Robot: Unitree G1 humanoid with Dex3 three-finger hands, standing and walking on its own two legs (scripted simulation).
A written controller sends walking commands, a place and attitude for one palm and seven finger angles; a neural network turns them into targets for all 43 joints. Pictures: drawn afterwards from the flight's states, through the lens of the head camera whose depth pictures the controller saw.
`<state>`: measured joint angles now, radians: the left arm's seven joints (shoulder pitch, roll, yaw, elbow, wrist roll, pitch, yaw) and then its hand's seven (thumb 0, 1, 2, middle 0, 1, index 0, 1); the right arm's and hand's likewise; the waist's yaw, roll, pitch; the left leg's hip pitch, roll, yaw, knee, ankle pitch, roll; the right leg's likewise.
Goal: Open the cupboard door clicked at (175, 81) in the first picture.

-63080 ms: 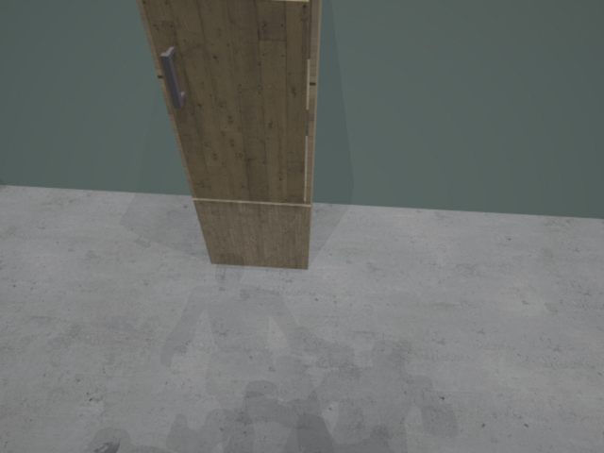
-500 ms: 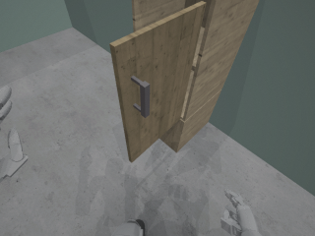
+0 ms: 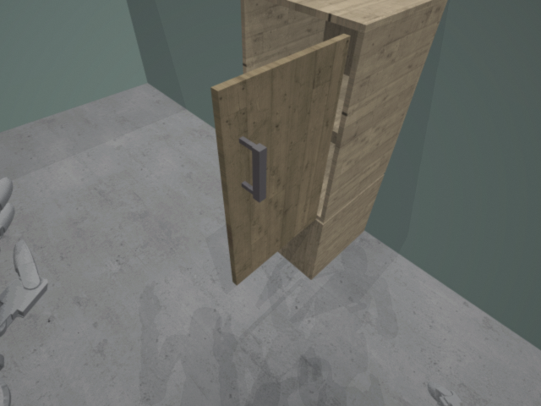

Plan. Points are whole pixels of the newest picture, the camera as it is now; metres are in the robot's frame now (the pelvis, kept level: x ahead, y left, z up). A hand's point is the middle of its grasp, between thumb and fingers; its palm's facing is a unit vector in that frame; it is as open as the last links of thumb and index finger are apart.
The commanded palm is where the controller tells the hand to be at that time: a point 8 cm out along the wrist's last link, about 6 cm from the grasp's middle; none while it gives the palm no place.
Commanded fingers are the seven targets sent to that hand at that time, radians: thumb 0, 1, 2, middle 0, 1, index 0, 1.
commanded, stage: stop stepping back and stand still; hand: left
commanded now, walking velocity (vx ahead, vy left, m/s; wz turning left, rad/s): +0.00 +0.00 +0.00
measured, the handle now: (252, 169) +0.53 +0.07 +0.06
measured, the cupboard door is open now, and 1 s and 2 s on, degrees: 91 91 91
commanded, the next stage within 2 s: let the arm hang, fingers relaxed in 0.44 s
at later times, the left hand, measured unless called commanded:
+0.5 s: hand (6, 312) +0.17 +0.29 +0.16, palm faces +0.43 -0.80 -0.43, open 7.4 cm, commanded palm +0.11 +0.32 +0.18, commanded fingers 0.00 0.90 0.90 -0.20 -0.30 -0.20 -0.30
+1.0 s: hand out of the picture -0.07 +0.19 -0.17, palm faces +0.04 -0.98 -0.19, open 7.1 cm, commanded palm none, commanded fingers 0.00 0.90 0.90 -0.20 -0.30 -0.20 -0.30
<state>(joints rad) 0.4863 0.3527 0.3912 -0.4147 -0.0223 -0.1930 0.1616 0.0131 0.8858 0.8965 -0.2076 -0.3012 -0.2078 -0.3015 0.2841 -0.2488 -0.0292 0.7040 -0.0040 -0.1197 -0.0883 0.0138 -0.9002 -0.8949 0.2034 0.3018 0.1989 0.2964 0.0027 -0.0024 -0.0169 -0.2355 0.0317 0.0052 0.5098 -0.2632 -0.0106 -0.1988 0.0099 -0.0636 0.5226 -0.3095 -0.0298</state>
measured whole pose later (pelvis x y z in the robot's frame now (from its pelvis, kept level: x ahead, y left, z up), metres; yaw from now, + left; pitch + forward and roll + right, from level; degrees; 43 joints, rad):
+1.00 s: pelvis -0.04 +0.01 +0.00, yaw +1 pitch -1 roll -1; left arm 0.31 0.19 0.01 1.11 0.01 0.03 0.01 0.01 0.97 0.90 -0.20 -0.30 -0.20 -0.30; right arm 0.30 -0.18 0.00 1.10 -0.03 0.04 -0.01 0.01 -0.90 -0.89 0.20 0.30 0.20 0.30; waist 0.00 -0.01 0.07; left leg -0.29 0.02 -0.02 0.48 -0.18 0.00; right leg -0.22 0.00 -0.09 0.46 -0.22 -0.02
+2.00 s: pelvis -0.01 +0.00 +0.01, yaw +1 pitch -1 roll +0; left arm 0.23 0.18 0.02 1.15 0.01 0.00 0.02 0.00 0.91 0.90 -0.20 -0.30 -0.20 -0.30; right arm 0.22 -0.18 0.00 1.14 -0.02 0.01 -0.02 0.00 -0.90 -0.89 0.20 0.30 0.20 0.30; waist -0.01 0.02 0.06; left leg -0.19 0.02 0.00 0.39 -0.19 -0.02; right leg -0.14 0.00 -0.07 0.41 -0.24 -0.03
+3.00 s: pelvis +0.02 -0.01 +0.01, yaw +0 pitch -1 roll +0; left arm 0.23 0.18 0.02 1.15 0.00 -0.01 0.02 0.00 0.91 0.90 -0.20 -0.30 -0.20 -0.30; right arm 0.21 -0.18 0.00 1.15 -0.02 0.01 -0.03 0.00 -0.90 -0.89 0.20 0.30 0.20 0.30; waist 0.00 0.01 0.06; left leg -0.13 0.04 0.00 0.36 -0.21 -0.04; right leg -0.09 0.02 -0.07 0.36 -0.25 -0.04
